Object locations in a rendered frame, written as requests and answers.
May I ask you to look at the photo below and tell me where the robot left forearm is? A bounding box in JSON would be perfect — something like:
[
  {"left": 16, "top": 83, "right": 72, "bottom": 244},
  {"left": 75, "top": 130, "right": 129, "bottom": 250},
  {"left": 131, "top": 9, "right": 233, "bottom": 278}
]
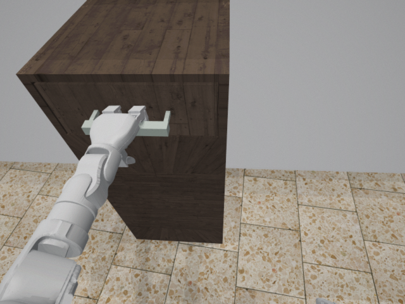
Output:
[{"left": 0, "top": 143, "right": 122, "bottom": 301}]

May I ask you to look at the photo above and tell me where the handle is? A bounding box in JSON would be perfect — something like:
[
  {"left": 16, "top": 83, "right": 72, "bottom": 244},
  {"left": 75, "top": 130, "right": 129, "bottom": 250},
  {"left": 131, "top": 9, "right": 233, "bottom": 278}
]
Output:
[{"left": 81, "top": 110, "right": 171, "bottom": 137}]

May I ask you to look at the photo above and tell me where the cabinet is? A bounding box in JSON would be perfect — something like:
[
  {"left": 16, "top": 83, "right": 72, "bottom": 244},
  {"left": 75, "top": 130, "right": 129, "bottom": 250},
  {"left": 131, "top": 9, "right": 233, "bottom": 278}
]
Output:
[{"left": 16, "top": 0, "right": 230, "bottom": 244}]

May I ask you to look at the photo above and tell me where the drawer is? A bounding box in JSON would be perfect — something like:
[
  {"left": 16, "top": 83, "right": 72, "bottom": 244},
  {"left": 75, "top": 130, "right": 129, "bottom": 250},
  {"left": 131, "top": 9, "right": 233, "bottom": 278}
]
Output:
[{"left": 34, "top": 82, "right": 219, "bottom": 136}]

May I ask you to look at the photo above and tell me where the robot left hand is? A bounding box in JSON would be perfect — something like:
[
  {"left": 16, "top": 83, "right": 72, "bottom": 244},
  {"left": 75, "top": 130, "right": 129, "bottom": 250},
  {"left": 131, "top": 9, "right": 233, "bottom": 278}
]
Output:
[{"left": 90, "top": 106, "right": 149, "bottom": 167}]

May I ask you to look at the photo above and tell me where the left robot upper arm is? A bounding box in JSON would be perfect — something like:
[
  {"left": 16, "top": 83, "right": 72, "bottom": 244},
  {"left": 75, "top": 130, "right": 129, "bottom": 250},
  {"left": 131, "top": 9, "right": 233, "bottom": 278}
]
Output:
[{"left": 0, "top": 250, "right": 82, "bottom": 304}]

